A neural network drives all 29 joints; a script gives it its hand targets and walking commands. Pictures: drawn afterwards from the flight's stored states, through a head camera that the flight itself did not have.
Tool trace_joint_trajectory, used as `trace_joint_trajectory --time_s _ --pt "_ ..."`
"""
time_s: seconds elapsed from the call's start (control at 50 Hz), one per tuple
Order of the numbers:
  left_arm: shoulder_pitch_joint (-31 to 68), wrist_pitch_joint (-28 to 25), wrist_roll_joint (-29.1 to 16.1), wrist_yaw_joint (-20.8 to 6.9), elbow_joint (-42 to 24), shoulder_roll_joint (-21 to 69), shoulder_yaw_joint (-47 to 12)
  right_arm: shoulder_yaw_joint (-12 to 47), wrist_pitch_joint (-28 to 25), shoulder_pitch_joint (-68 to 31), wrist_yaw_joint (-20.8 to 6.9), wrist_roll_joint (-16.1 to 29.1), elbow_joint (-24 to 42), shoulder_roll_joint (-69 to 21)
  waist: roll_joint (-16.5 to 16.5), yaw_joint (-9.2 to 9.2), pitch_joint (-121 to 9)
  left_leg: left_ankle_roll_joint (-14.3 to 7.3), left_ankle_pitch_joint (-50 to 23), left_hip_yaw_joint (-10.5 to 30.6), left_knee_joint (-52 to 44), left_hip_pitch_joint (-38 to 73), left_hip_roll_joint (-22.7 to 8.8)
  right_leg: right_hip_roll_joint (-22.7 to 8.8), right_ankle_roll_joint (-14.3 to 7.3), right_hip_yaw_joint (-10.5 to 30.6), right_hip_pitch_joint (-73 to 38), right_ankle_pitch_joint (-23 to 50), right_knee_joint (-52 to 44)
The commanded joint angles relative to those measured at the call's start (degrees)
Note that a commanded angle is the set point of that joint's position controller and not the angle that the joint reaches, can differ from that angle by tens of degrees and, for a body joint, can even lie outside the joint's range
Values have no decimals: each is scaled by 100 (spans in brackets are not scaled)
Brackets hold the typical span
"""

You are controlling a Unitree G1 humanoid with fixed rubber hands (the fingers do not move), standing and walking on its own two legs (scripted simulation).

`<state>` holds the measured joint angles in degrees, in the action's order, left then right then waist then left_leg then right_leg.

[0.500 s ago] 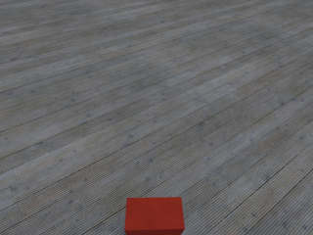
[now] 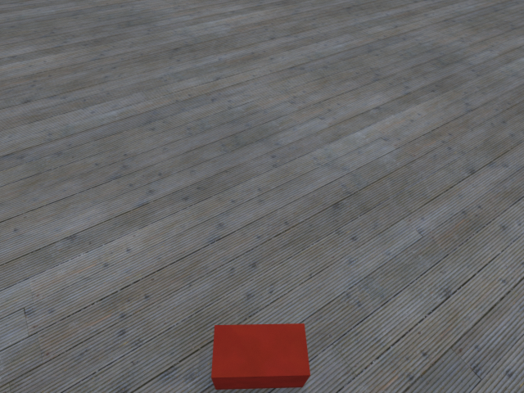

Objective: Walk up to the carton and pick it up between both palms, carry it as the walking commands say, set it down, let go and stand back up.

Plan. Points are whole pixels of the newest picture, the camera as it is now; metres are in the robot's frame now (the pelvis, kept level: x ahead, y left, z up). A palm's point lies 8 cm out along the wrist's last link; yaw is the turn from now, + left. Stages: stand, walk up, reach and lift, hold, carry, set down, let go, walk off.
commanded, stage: stand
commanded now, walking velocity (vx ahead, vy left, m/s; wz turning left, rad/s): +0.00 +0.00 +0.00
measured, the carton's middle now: (259, 356) +0.35 +0.00 -0.69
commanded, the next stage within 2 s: reach and lift in 0.92 s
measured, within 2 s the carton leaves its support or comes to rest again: neither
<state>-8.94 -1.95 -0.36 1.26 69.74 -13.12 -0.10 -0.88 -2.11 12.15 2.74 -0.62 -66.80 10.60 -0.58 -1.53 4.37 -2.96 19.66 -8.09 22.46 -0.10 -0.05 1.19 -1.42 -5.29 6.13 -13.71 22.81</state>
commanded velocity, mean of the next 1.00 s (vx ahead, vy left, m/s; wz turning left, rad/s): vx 0.00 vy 0.00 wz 0.00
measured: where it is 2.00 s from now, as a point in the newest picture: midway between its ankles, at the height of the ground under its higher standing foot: outside the picture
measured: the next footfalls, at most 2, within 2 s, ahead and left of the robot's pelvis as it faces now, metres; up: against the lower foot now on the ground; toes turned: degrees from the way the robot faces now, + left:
none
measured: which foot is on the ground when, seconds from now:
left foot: down 0.00-1.00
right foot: down 0.00-1.00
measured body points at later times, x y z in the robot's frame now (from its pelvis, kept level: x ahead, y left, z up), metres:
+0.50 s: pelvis -0.02 -0.01 +0.00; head -0.01 +0.01 +0.45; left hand +0.00 +0.23 -0.17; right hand -0.01 -0.25 -0.15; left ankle -0.07 +0.07 -0.74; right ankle -0.01 -0.10 -0.74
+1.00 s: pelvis -0.02 -0.01 +0.00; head -0.02 +0.00 +0.45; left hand -0.01 +0.22 -0.17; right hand +0.00 -0.25 -0.15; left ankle -0.07 +0.07 -0.74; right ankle -0.01 -0.10 -0.74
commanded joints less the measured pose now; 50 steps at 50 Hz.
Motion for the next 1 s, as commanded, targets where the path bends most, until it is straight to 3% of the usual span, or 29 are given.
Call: trace_joint_trajectory --time_s 0.0,0.04,0.08,0.12,0.14,0.18,0.26,0.34,0.36,0.4,0.42,0.44,0.46,0.5,0.52,0.54,0.58,0.62,0.64,0.68,0.72,0.78,0.84,0.86,0.9,0.92,0.94,0.96,0.98 --pt "-156 -92 -3 29 -106 -912 112 -174 -93 219 43 -17 187 1152 265 -4 -296 152 -3172 812 -298 -130 -1118 -727 -201 592 63 2184 -141" --pt "-144 -85 21 43 -85 -900 93 -219 -62 254 34 -5 193 1146 33 9 -373 120 -2510 867 -352 -172 -1106 -845 -240 723 -6 2262 -275" --pt "-131 -82 -11 40 -58 -801 59 -150 -43 304 48 5 83 963 126 59 -131 134 -1900 799 -416 -267 -1040 -913 -245 796 110 2155 -370" --pt "-49 -93 -3 34 -33 -911 129 -139 -79 313 34 10 45 1054 208 8 -138 181 -2316 934 -527 -344 -1145 -857 -226 715 -5 1900 -280" --pt "-172 -60 37 31 -50 -777 100 -183 -55 231 11 22 120 1002 320 48 -183 92 -2060 889 -472 -254 -1094 -849 -228 766 139 1694 -387" --pt "-20 -94 22 31 -60 -854 121 -161 -82 244 28 14 111 1046 202 13 -124 178 -2245 962 -488 -465 -1149 -870 -194 752 73 1841 -304" --pt "-67 -79 22 26 -15 -687 81 -141 -37 312 0 47 43 882 260 66 203 78 -1179 954 -612 -529 -1114 -912 -200 936 270 1485 -592" --pt "-116 -114 25 7 -39 -707 106 -170 -40 405 -33 12 -16 948 222 54 -130 48 -1879 943 -509 -357 -1069 -881 -191 757 137 1715 -505" --pt "-178 -132 4 15 38 -746 81 -152 -49 498 -26 -24 -10 944 -107 65 -215 40 -1998 946 -491 -211 -1113 -883 -215 807 138 1972 -478" --pt "-224 -140 5 35 -9 -733 88 -159 -60 201 -10 17 93 962 229 52 -39 76 -1815 901 -482 -356 -1109 -844 -180 895 261 1815 -501" --pt "-197 -136 8 25 -35 -705 46 -179 -37 184 -26 2 158 930 57 70 -21 -3 -1407 874 -479 -360 -1063 -902 -216 958 304 1795 -577" --pt "-135 -147 30 19 17 -727 76 -138 -60 235 -19 12 38 943 253 32 -118 76 -1677 971 -495 -490 -1067 -936 -208 886 95 1999 -491" --pt "-47 -136 21 28 -35 -746 94 -118 -70 373 4 20 14 921 90 36 -53 133 -1729 1060 -526 -553 -1096 -924 -225 898 109 1909 -445" --pt "-205 -110 28 24 28 -593 53 -132 -66 288 -12 7 78 898 224 30 -46 137 -2154 1030 -516 -503 -1159 -822 -202 759 209 1568 -438" --pt "-280 -109 41 14 36 -548 38 -187 -51 136 -12 28 71 940 338 21 -71 62 -1895 949 -447 -493 -1132 -825 -134 801 273 1708 -519" --pt "-202 -88 44 6 -7 -541 62 -114 -31 380 -15 38 42 827 419 44 -60 144 -1932 966 -472 -547 -1108 -876 -158 776 238 1703 -458" --pt "-199 -86 32 10 50 -531 61 -149 -42 343 -29 57 36 840 367 76 57 84 -1653 961 -549 -550 -1129 -848 -124 795 339 1527 -524" --pt "-202 -69 46 13 -9 -494 57 -90 -16 449 -35 29 75 690 30 67 34 10 -1182 998 -577 -629 -1084 -918 -196 893 255 1506 -555" --pt "-156 -98 51 8 21 -611 53 -122 -12 314 -40 10 71 829 183 51 8 -13 -1141 991 -559 -563 -1102 -941 -174 938 243 1552 -586" --pt "-164 -119 26 11 55 -613 39 -170 -44 257 -33 0 88 922 -33 38 -253 10 -1532 1064 -525 -477 -1164 -879 -157 794 190 1599 -497" --pt "-136 -101 53 37 5 -590 101 -140 -61 304 -23 1 143 839 54 44 -161 49 -2067 1086 -522 -657 -1127 -877 -124 730 14 1771 -407" --pt "-242 -72 38 11 120 -487 39 -139 -18 272 -25 57 14 766 348 54 201 86 -1165 1014 -635 -712 -1150 -902 -107 883 365 1347 -573" --pt "-249 -89 46 18 37 -442 26 -90 -16 509 -42 38 51 670 83 62 -30 -7 -1253 1059 -568 -655 -1071 -946 -201 913 207 1575 -558" --pt "-230 -95 47 25 15 -447 48 -92 -30 438 -40 58 55 691 291 55 2 14 -1483 1057 -543 -691 -1093 -930 -174 902 196 1654 -530" --pt "-248 -96 25 1 58 -425 37 -98 -31 527 -25 47 -8 710 273 90 -38 80 -1597 1054 -498 -596 -1092 -909 -133 831 282 1688 -528" --pt "1762 208 -507 173 -1952 -1320 170 -470 351 -1483 -12 472 2002 994 268 416 -915 55 418 835 230 -2730 -602 -322 -213 225 1433 -265 1061" --pt "3702 512 -470 128 -3660 -827 34 -31 712 -3467 84 708 3788 797 228 482 -869 -2 738 751 190 -3054 -705 -421 -176 226 1206 -631 1118" --pt "3338 952 -379 126 -3485 -732 169 247 1179 -3034 137 720 3641 775 15 40 -766 -71 613 717 238 -3395 -798 -497 -181 241 1069 -593 1076" --pt "3126 1290 -595 112 -3538 -547 64 192 1500 -2685 170 785 3505 967 217 87 -792 -19 275 850 291 -3459 -927 -604 -263 331 1184 -162 982"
